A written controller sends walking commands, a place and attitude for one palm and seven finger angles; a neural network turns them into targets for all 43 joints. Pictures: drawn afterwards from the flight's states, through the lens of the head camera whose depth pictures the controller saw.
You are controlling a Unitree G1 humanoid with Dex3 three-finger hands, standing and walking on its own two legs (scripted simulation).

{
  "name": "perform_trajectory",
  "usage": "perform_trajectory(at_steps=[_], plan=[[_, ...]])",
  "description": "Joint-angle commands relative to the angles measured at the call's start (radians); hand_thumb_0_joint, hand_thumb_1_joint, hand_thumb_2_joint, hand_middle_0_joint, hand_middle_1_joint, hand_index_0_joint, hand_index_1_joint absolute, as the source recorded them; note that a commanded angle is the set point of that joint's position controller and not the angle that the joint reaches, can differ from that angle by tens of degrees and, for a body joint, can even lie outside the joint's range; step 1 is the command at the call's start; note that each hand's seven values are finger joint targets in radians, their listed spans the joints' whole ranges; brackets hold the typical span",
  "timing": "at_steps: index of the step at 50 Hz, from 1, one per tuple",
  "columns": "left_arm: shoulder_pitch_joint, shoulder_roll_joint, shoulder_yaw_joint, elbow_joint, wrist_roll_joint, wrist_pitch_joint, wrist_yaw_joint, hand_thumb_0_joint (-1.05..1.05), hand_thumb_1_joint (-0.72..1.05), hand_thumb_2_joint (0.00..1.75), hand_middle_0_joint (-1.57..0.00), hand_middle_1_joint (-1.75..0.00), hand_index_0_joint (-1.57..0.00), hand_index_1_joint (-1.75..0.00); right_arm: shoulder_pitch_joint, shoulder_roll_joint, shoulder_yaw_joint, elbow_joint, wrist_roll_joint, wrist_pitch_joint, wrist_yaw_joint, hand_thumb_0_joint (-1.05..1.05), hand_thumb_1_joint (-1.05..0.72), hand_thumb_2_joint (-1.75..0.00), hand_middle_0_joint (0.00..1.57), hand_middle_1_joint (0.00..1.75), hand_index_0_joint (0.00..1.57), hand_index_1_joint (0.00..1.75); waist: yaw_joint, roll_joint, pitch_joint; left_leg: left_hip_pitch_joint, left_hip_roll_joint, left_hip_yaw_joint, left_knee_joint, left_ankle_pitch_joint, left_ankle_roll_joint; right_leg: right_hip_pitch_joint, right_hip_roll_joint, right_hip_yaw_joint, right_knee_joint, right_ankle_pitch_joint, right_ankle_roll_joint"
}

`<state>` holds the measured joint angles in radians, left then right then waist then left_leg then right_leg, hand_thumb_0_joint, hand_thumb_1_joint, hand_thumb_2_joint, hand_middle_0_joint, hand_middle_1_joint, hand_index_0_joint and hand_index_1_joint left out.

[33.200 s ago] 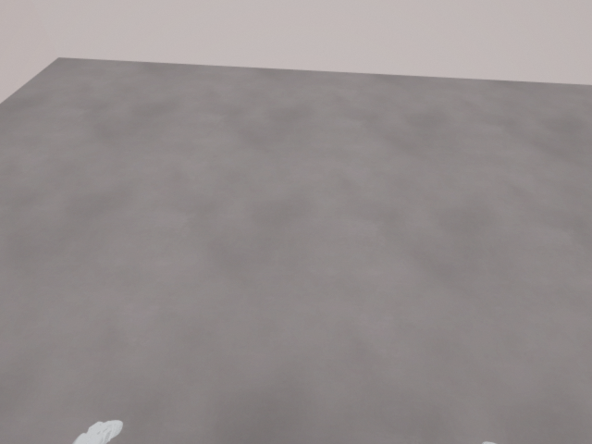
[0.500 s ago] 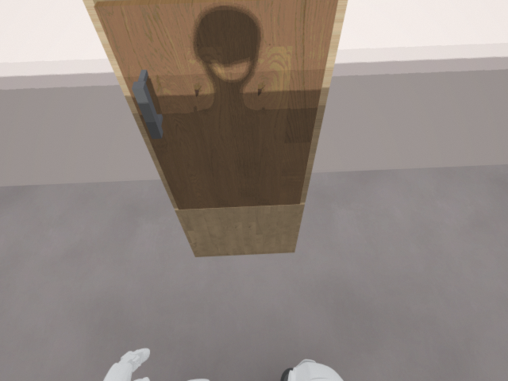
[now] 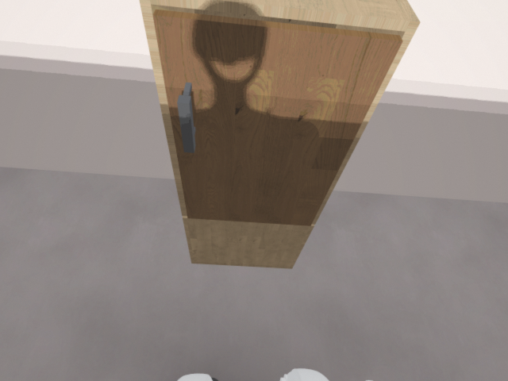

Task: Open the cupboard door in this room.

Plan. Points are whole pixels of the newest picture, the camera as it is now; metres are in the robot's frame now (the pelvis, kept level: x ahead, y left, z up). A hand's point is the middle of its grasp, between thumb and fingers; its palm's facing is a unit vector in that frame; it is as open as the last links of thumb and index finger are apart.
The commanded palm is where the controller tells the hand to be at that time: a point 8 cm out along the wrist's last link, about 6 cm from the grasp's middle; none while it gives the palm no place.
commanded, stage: come to a stop and stand still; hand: left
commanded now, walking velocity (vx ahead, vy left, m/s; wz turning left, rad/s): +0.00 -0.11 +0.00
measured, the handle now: (188, 118) +0.53 +0.17 +0.07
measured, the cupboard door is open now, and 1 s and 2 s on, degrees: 0 0 0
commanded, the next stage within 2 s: look again from close up in 0.76 s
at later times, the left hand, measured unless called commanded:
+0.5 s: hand out of the picture -0.02 +0.12 -0.17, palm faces -0.01 -0.98 -0.21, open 7.3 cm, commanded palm none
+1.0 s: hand out of the picture -0.06 +0.10 -0.18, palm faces +0.01 -0.99 -0.15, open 7.4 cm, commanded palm none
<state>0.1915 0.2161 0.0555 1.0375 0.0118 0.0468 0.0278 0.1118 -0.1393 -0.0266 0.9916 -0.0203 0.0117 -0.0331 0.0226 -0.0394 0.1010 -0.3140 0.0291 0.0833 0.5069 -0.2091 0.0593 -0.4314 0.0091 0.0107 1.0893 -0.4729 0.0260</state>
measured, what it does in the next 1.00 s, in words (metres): steps on the spot: right foot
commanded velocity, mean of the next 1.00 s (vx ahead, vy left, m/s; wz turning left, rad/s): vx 0.01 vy -0.01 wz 0.00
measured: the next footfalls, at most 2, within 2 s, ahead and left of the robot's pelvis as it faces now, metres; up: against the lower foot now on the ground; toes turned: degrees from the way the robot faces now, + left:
right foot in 0.32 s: -0.04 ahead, -0.17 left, +0.00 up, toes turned -3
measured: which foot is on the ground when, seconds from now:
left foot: down 0.00-1.00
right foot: up 0.00-0.30, down 0.32-1.00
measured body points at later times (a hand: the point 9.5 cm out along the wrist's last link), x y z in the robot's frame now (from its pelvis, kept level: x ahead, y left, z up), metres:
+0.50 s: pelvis -0.05 -0.06 +0.00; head -0.05 -0.07 +0.45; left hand -0.02 +0.17 -0.15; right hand -0.08 -0.29 -0.17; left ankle -0.01 +0.09 -0.74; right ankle -0.08 -0.16 -0.74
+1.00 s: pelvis -0.04 -0.04 -0.01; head -0.03 -0.04 +0.44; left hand -0.06 +0.16 -0.17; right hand -0.03 -0.27 -0.16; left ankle -0.02 +0.08 -0.74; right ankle -0.08 -0.16 -0.74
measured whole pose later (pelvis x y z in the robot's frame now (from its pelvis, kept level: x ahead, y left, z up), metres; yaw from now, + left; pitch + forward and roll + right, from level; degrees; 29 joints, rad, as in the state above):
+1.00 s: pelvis -0.04 -0.04 -0.01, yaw -1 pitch -1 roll -2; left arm 0.33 0.10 -0.01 1.11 0.02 -0.04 0.04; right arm 0.26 -0.17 -0.02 1.08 -0.01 0.00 -0.02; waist -0.01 0.03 0.05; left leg -0.29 0.05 0.01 0.57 -0.26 -0.01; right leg -0.16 0.00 -0.06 0.50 -0.32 0.00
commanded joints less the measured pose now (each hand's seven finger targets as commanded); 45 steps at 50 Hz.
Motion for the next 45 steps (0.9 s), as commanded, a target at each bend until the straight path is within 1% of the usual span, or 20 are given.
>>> perform_trajectory(at_steps=[1, 5, 8, 11, 13, 14, 15, 16, 17, 19, 22, 24, 27, 28, 30, 34, 42, 43, 44, 45], plan=[[0.085, 0.07, 0.016, -0.034, 0.008, -0.007, -0.002, 0.0, 0.9, 0.9, -0.2, -0.3, -0.2, -0.3, 0.115, -0.183, -0.05, -0.022, 0.004, -0.018, -0.021, 0.0, -0.9, -0.9, 0.2, 0.3, 0.2, 0.3, -0.035, 0.133, -0.196, 0.265, 0.262, -0.214, -0.169, 0.483, 0.101, -0.069, -0.035, 0.039, 0.037, 0.04, 0.031], [0.053, 0.059, 0.007, -0.041, 0.008, -0.006, -0.01, 0.0, 0.9, 0.9, -0.2, -0.3, -0.2, -0.3, 0.163, -0.191, -0.061, 0.008, 0.002, -0.015, -0.018, 0.0, -0.9, -0.9, 0.2, 0.3, 0.2, 0.3, -0.065, 0.19, -0.205, 0.336, 0.281, -0.245, -0.191, 0.384, 0.109, -0.037, -0.057, 0.006, -0.154, -0.016, 0.038], [0.032, 0.034, -0.005, -0.034, 0.005, -0.006, -0.014, 0.0, 0.9, 0.9, -0.2, -0.3, -0.2, -0.3, 0.164, -0.205, -0.069, 0.023, -0.004, -0.008, -0.008, 0.0, -0.9, -0.9, 0.2, 0.3, 0.2, 0.3, -0.078, 0.216, -0.185, 0.277, 0.268, -0.254, -0.237, 0.157, 0.094, 0.05, -0.056, -0.027, -0.308, -0.047, 0.026], [0.075, 0.028, -0.01, -0.003, 0.0, -0.015, -0.012, 0.0, 0.9, 0.9, -0.2, -0.3, -0.2, -0.3, 0.147, -0.204, -0.069, 0.034, -0.004, -0.005, 0.004, 0.0, -0.9, -0.9, 0.2, 0.3, 0.2, 0.3, -0.055, 0.228, -0.157, 0.17, 0.224, -0.249, -0.266, 0.012, 0.06, 0.18, -0.037, -0.063, -0.511, 0.009, 0.003], [0.156, 0.031, -0.011, 0.035, 0.002, -0.021, -0.008, 0.0, 0.9, 0.9, -0.2, -0.3, -0.2, -0.3, 0.121, -0.196, -0.069, 0.038, 0.002, -0.002, 0.007, 0.0, -0.9, -0.9, 0.2, 0.3, 0.2, 0.3, -0.015, 0.177, -0.145, 0.075, 0.171, -0.195, -0.255, -0.1, 0.003, 0.324, -0.031, -0.103, -0.711, 0.182, -0.008], [0.188, 0.055, -0.01, 0.048, 0.005, -0.026, -0.003, 0.0, 0.9, 0.9, -0.2, -0.3, -0.2, -0.3, 0.12, -0.164, -0.064, 0.04, 0.009, 0.0, 0.011, 0.0, -0.9, -0.9, 0.2, 0.3, 0.2, 0.3, -0.005, 0.119, -0.134, 0.013, 0.127, -0.153, -0.215, -0.162, -0.037, 0.381, -0.073, -0.058, -0.788, 0.204, -0.023], [0.169, 0.103, -0.008, 0.042, 0.01, -0.035, 0.003, 0.0, 0.9, 0.9, -0.2, -0.3, -0.2, -0.3, 0.13, -0.112, -0.051, 0.039, 0.017, 0.004, 0.015, 0.0, -0.9, -0.9, 0.2, 0.3, 0.2, 0.3, -0.014, -0.003, -0.114, -0.048, 0.066, -0.105, -0.12, -0.19, -0.076, 0.359, -0.192, 0.092, -0.861, 0.084, -0.068], [0.11, 0.142, -0.006, 0.024, 0.01, -0.037, 0.003, 0.0, 0.9, 0.9, -0.2, -0.3, -0.2, -0.3, 0.109, -0.073, -0.034, 0.027, 0.016, 0.008, 0.021, 0.0, -0.9, -0.9, 0.2, 0.3, 0.2, 0.3, -0.023, -0.133, -0.032, -0.048, 0.02, -0.053, -0.051, -0.19, -0.096, 0.201, -0.295, 0.185, -0.954, -0.089, -0.115], [0.041, 0.155, -0.009, -0.004, 0.01, -0.034, 0.003, 0.0, 0.9, 0.9, -0.2, -0.3, -0.2, -0.3, 0.112, -0.082, -0.035, 0.027, 0.009, 0.012, 0.027, 0.0, -0.9, -0.9, 0.2, 0.3, 0.2, 0.3, -0.033, -0.128, -0.003, 0.013, 0.016, -0.049, 0.02, -0.177, -0.093, 0.072, -0.33, 0.193, -0.99, -0.184, -0.141], [0.001, 0.109, -0.014, -0.007, 0.006, -0.046, 0.007, 0.0, 0.9, 0.9, -0.2, -0.3, -0.2, -0.3, 0.128, -0.091, -0.037, 0.057, 0.0, 0.019, 0.024, 0.0, -0.9, -0.9, 0.2, 0.3, 0.2, 0.3, -0.036, -0.214, 0.067, 0.032, 0.029, -0.069, 0.105, -0.131, -0.082, -0.005, -0.267, 0.157, -0.97, -0.111, -0.138], [0.033, 0.064, -0.031, 0.015, -0.004, -0.058, 0.005, 0.0, 0.9, 0.9, -0.2, -0.3, -0.2, -0.3, 0.233, -0.068, -0.02, 0.11, 0.003, 0.001, 0.019, 0.0, -0.9, -0.9, 0.2, 0.3, 0.2, 0.3, -0.061, -0.118, 0.034, 0.091, 0.037, -0.067, -0.006, 0.044, -0.08, 0.082, -0.191, 0.053, -0.843, 0.134, -0.101], [0.086, 0.042, -0.037, 0.033, -0.011, -0.062, 0.004, 0.0, 0.9, 0.9, -0.2, -0.3, -0.2, -0.3, 0.246, -0.084, -0.014, 0.125, 0.007, -0.013, 0.011, 0.0, -0.9, -0.9, 0.2, 0.3, 0.2, 0.3, -0.044, -0.01, 0.001, 0.134, 0.064, -0.106, -0.085, 0.135, -0.076, 0.122, -0.145, 0.024, -0.779, 0.179, -0.062], [0.126, 0.027, -0.037, 0.045, -0.01, -0.062, 0.005, 0.0, 0.9, 0.9, -0.2, -0.3, -0.2, -0.3, 0.239, -0.091, -0.008, 0.129, 0.006, -0.014, 0.0, 0.0, -0.9, -0.9, 0.2, 0.3, 0.2, 0.3, -0.026, -0.042, 0.028, 0.13, 0.081, -0.112, -0.102, 0.12, -0.074, 0.132, -0.12, 0.04, -0.806, 0.191, -0.051], [0.12, 0.034, -0.035, 0.055, -0.01, -0.058, 0.005, 0.0, 0.9, 0.9, -0.2, -0.3, -0.2, -0.3, 0.239, -0.085, -0.007, 0.14, 0.009, -0.016, 0.001, 0.0, -0.9, -0.9, 0.2, 0.3, 0.2, 0.3, -0.026, 0.037, 0.01, 0.131, 0.077, -0.112, -0.111, 0.126, -0.075, 0.157, -0.131, 0.022, -0.794, 0.2, -0.046], [0.129, 0.039, -0.032, 0.056, -0.011, -0.056, 0.005, 0.0, 0.9, 0.9, -0.2, -0.3, -0.2, -0.3, 0.244, -0.08, -0.006, 0.148, 0.011, -0.016, -0.001, 0.0, -0.9, -0.9, 0.2, 0.3, 0.2, 0.3, -0.022, 0.074, -0.006, 0.125, 0.079, -0.11, -0.122, 0.112, -0.075, 0.2, -0.12, 0.025, -0.792, 0.211, -0.045], [0.138, 0.031, -0.032, 0.064, -0.01, -0.06, 0.005, 0.0, 0.9, 0.9, -0.2, -0.3, -0.2, -0.3, 0.245, -0.072, -0.007, 0.149, 0.011, -0.016, -0.003, 0.0, -0.9, -0.9, 0.2, 0.3, 0.2, 0.3, -0.027, 0.037, -0.035, 0.143, 0.072, -0.103, -0.117, 0.099, -0.078, 0.212, -0.123, 0.026, -0.804, 0.211, -0.048], [0.164, 0.004, -0.034, 0.075, -0.005, -0.06, 0.008, 0.0, 0.9, 0.9, -0.2, -0.3, -0.2, -0.3, 0.235, -0.061, -0.007, 0.149, 0.012, -0.016, -0.006, 0.0, -0.9, -0.9, 0.2, 0.3, 0.2, 0.3, -0.029, 0.027, 0.009, 0.15, 0.072, -0.102, -0.12, 0.088, -0.074, 0.175, -0.119, 0.018, -0.815, 0.191, -0.046], [0.259, 0.031, -0.035, 0.097, 0.013, -0.095, 0.044, 0.0, 0.9, 0.9, -0.2, -0.3, -0.2, -0.3, 0.103, -0.089, 0.002, 0.07, 0.015, -0.034, 0.009, 0.0, -0.9, -0.9, 0.2, 0.3, 0.2, 0.3, 0.031, 0.006, 0.002, 0.031, 0.052, -0.065, 0.126, 0.045, -0.095, 0.207, -0.189, 0.137, -0.794, 0.734, -0.007], [0.212, 0.074, -0.03, 0.048, 0.013, -0.107, 0.039, 0.0, 0.9, 0.9, -0.2, -0.3, -0.2, -0.3, 0.166, -0.031, 0.004, 0.028, 0.011, -0.025, 0.016, 0.0, -0.9, -0.9, 0.2, 0.3, 0.2, 0.3, -0.042, -0.029, -0.067, -0.008, 0.023, -0.078, 0.146, -0.133, -0.072, 0.263, -0.238, 0.128, -0.756, 0.77, -0.054], [0.179, 0.084, -0.022, 0.032, 0.015, -0.109, 0.031, 0.0, 0.9, 0.9, -0.2, -0.3, -0.2, -0.3, 0.167, -0.029, 0.001, 0.032, 0.007, -0.018, 0.019, 0.0, -0.9, -0.9, 0.2, 0.3, 0.2, 0.3, -0.03, -0.012, -0.084, 0.017, 0.031, -0.056, 0.136, -0.136, -0.067, 0.266, -0.238, 0.106, -0.744, 0.712, -0.088]])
